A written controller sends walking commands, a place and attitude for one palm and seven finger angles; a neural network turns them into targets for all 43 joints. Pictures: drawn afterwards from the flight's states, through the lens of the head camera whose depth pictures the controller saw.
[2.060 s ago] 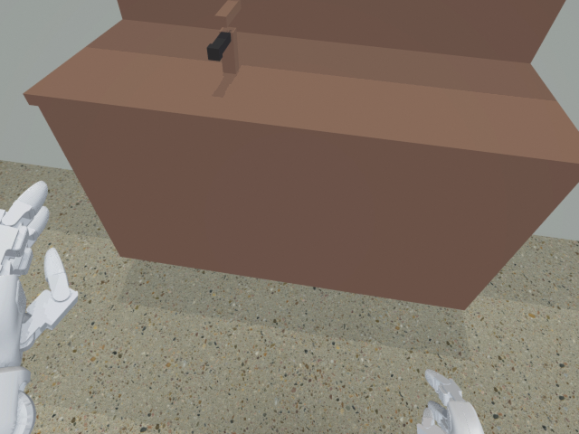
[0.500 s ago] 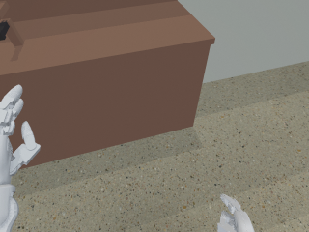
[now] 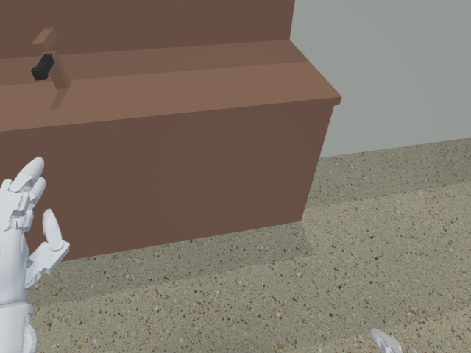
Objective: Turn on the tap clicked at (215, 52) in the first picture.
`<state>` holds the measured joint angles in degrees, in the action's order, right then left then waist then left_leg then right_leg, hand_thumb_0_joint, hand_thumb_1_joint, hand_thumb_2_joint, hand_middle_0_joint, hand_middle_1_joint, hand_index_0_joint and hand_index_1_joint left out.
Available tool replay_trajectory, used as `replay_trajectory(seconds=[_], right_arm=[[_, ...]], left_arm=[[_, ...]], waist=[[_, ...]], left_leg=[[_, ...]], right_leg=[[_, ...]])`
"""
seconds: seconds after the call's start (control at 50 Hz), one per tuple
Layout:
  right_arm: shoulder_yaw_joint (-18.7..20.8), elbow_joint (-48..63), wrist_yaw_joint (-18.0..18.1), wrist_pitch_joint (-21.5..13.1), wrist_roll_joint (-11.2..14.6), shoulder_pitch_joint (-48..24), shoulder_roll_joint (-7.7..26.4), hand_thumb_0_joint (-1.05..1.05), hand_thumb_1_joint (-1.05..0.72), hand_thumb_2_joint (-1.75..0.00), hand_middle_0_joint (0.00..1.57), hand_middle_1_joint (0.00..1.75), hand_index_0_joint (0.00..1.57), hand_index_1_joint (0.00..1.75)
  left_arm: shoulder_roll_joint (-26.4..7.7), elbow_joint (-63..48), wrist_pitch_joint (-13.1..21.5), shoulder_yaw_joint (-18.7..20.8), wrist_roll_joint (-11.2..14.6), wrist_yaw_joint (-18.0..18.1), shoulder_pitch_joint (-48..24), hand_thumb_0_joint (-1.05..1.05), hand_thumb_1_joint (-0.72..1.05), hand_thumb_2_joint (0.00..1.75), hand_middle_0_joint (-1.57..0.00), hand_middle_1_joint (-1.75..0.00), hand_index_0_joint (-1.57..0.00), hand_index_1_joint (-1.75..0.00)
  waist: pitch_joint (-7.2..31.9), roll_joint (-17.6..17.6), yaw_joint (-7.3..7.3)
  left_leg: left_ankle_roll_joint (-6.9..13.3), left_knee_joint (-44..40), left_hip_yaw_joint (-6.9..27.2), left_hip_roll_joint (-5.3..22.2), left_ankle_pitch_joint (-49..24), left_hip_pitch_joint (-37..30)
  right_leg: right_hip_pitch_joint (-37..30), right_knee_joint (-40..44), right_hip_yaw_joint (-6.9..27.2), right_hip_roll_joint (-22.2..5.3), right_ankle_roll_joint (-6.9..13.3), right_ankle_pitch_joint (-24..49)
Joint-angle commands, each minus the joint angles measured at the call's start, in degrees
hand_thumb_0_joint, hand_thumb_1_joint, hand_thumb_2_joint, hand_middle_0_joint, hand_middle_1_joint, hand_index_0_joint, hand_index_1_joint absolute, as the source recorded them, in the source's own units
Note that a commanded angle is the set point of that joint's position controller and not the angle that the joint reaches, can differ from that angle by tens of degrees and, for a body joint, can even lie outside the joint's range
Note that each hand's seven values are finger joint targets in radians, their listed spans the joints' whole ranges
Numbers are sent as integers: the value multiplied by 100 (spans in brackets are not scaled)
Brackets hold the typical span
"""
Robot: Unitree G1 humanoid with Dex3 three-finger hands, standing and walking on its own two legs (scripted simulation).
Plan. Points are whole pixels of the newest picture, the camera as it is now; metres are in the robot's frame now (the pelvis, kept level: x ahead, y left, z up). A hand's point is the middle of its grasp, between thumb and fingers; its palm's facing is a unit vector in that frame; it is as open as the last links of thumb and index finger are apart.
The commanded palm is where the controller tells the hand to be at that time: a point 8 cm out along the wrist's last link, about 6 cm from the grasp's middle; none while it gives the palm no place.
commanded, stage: take the last steps up to it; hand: left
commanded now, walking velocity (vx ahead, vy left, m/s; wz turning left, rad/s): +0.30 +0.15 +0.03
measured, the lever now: (39, 73) +0.76 +0.61 +0.11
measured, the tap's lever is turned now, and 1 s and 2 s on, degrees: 0 0 0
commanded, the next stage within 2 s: come to a stop and stand still in 1.36 s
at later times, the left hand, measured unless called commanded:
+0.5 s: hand (70, 184) +0.31 +0.28 +0.16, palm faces +0.38 -0.80 -0.47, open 7.4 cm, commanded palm +0.26 +0.33 +0.17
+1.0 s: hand (61, 121) +0.44 +0.35 +0.18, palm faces +0.36 -0.81 -0.47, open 7.4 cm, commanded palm +0.39 +0.40 +0.17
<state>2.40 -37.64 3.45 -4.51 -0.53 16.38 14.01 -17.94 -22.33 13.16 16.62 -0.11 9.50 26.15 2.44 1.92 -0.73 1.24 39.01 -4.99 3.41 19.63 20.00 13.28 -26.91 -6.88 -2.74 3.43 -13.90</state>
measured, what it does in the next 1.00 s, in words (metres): walks ahead: left foot, then right foot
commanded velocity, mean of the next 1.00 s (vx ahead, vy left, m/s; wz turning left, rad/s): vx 0.28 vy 0.15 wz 0.02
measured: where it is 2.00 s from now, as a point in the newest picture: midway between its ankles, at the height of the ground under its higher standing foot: (194, 352)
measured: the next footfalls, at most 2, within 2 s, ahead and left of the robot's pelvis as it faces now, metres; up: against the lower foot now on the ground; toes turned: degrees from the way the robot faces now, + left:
left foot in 0.08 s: +0.06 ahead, +0.17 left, +0.00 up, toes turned +6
right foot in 0.36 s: +0.15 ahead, -0.04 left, +0.00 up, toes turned -9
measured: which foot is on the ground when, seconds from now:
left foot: up 0.00-0.06, down 0.08-0.38, up 0.40-0.70, down 0.72-1.00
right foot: down 0.00-0.10, up 0.12-0.34, down 0.36-0.74, up 0.76-1.00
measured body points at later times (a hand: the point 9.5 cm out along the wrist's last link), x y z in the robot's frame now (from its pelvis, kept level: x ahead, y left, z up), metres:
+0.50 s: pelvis +0.10 +0.05 -0.01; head +0.13 +0.03 +0.43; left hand +0.29 +0.32 +0.18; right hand +0.25 -0.18 -0.14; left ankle +0.07 +0.18 -0.66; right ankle +0.11 -0.04 -0.74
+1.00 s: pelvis +0.22 +0.13 -0.01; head +0.25 +0.12 +0.44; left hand +0.41 +0.39 +0.21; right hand +0.38 -0.07 -0.11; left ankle +0.24 +0.23 -0.74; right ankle +0.23 +0.04 -0.71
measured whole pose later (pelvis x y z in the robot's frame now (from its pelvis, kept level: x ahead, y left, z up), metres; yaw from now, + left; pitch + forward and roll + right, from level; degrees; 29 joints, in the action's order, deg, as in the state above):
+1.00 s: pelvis +0.22 +0.13 -0.01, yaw -1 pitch +1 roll +1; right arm -1.2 -35.0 1.9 -7.1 0.2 11.7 6.9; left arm -22.6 -32.7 14.5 21.8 1.6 8.4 28.5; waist -2.3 -0.6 0.5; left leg 1.8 30.6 -9.7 2.6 14.4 16.9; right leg 24.3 -48.0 -8.2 -3.3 -1.6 -24.6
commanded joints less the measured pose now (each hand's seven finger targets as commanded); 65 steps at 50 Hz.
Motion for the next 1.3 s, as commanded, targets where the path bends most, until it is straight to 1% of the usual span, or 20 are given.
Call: replay_trajectory(seconds=[0.0,0.04,0.08,0.12,0.3,0.32,0.36,0.42,0.5,0.66,0.7,0.72,0.78,0.86,1.0,1.04,1.06,1.08,1.18,1.28], right_arm=[[30,995,83,-355,-31,-744,316,0,-90,-90,20,30,20,30],[21,1060,116,-361,8,-657,333,0,-90,-90,20,30,20,30],[29,1134,100,-351,35,-669,481,0,-90,-90,20,30,20,30],[32,1002,65,-402,56,-673,343,0,-90,-90,20,30,20,30],[-11,868,-2,-464,72,-858,407,0,-90,-90,20,30,20,30],[-10,838,1,-425,92,-887,369,0,-90,-90,20,30,20,30],[31,993,-46,-354,55,-1077,308,0,-90,-90,20,30,20,30],[77,813,-107,-242,50,-1023,323,0,-90,-90,20,30,20,30],[-11,834,-141,-141,35,-992,264,0,-90,-90,20,30,20,30],[158,1057,21,-386,19,-786,289,0,-90,-90,20,30,20,30],[269,1105,84,-386,70,-666,497,0,-90,-90,20,30,20,30],[308,1130,60,-384,97,-697,604,0,-90,-90,20,30,20,30],[157,1005,13,-424,30,-817,391,0,-90,-90,20,30,20,30],[154,947,-83,-520,126,-740,376,0,-90,-90,20,30,20,30],[19,938,52,-386,109,-776,376,0,-90,-90,20,30,20,30],[11,920,75,-291,128,-792,331,0,-90,-90,20,30,20,30],[15,970,52,-239,105,-832,262,0,-90,-90,20,30,20,30],[-7,1015,-3,-263,64,-1023,332,0,-90,-90,20,30,20,30],[-84,727,-72,-117,53,-1049,280,0,-90,-90,20,30,20,30],[49,912,-87,-137,31,-944,359,0,-90,-90,20,30,20,30]], left_arm=[[-1332,-1636,399,817,37,185,-1023,0,90,90,-20,-30,-20,-30],[-1271,-1746,399,818,87,174,-1010,0,90,90,-20,-30,-20,-30],[-1138,-1773,455,884,125,157,-853,0,90,90,-20,-30,-20,-30],[-1329,-1511,477,915,60,56,-694,0,90,90,-20,-30,-20,-30],[-1131,-1497,252,819,124,-17,-507,0,90,90,-20,-30,-20,-30],[-1214,-1393,228,875,93,-22,-450,0,90,90,-20,-30,-20,-30],[-1602,-1323,258,1294,139,-8,-487,0,90,90,-20,-30,-20,-30],[-1626,-1533,439,1479,193,-77,-337,0,90,90,-20,-30,-20,-30],[-1297,-1587,652,1224,121,-78,-184,0,90,90,-20,-30,-20,-30],[-1285,-1915,586,1157,107,108,-285,0,90,90,-20,-30,-20,-30],[-1309,-2105,665,1192,120,103,-456,0,90,90,-20,-30,-20,-30],[-1267,-2129,682,1139,127,81,-425,0,90,90,-20,-30,-20,-30],[-1537,-1951,638,1271,99,59,-569,0,90,90,-20,-30,-20,-30],[-1187,-2359,567,1104,179,-12,19,0,90,90,-20,-30,-20,-30],[-1278,-1518,198,1238,240,5,151,0,90,90,-20,-30,-20,-30],[-1304,-1273,138,1186,174,5,-108,0,90,90,-20,-30,-20,-30],[-1499,-1078,107,1281,132,8,-153,0,90,90,-20,-30,-20,-30],[-1489,-943,122,1287,197,10,-312,0,90,90,-20,-30,-20,-30],[-1214,-984,387,944,82,-80,-457,0,90,90,-20,-30,-20,-30],[-1435,-1789,564,1086,95,12,-377,0,90,90,-20,-30,-20,-30]], waist=[[-69,205,94],[6,-217,162],[83,-1683,163],[148,-1798,115],[337,-884,-1],[549,-358,-25],[537,1540,-43],[219,223,29],[48,589,171],[298,353,94],[583,-1033,234],[599,-2117,169],[321,-1836,156],[439,-1638,74],[556,-898,59],[643,53,61],[602,1464,75],[281,1646,8],[-25,368,107],[178,415,76]], left_leg=[[28,-882,-203,-167,-70,-442],[103,-1546,-67,-102,70,-971],[708,-2106,1646,1018,-408,-1796],[1181,-2319,2359,1701,-1085,-2031],[580,-734,359,773,-2118,-749],[451,228,70,537,-1796,-188],[-11,2974,188,-349,975,2087],[-183,3387,906,224,318,2178],[-224,2103,486,398,-352,1580],[-83,-1088,-647,-230,-1167,-754],[242,-1591,296,341,-1246,-1775],[707,-1758,1867,1425,-2084,-2343],[1282,-2100,2257,1746,-1667,-1471],[973,-1921,983,1153,-1959,-1192],[627,-1492,578,1060,-1405,-641],[363,-236,204,630,-748,126],[77,1189,-221,-91,301,1274],[-107,2366,220,-276,1081,2018],[-304,3189,519,41,-138,2000],[-264,1395,34,137,-617,1274]], right_leg=[[153,1165,1663,-1381,480,-1972],[243,330,1317,-1001,228,-1498],[1256,-1588,322,10,-241,-818],[2298,-3183,269,24,-366,-2050],[-377,-61,-372,208,-362,-138],[-1134,234,202,-217,-149,200],[-2088,954,3877,-2388,829,996],[-1369,889,2992,-2183,857,655],[-610,834,1021,-1619,472,1742],[-380,-94,481,-1037,116,927],[324,-1812,199,-571,-191,608],[1489,-3026,-62,-36,-420,-1676],[2098,-4387,466,-277,-382,-2065],[1705,-3245,136,-223,-455,-1276],[30,-573,-296,73,-463,-548],[-942,385,570,-529,-177,25],[-1473,836,2748,-1764,365,483],[-1507,1068,3693,-2550,758,1169],[-941,609,1303,-1702,282,3011],[-844,687,660,-1546,315,2753]])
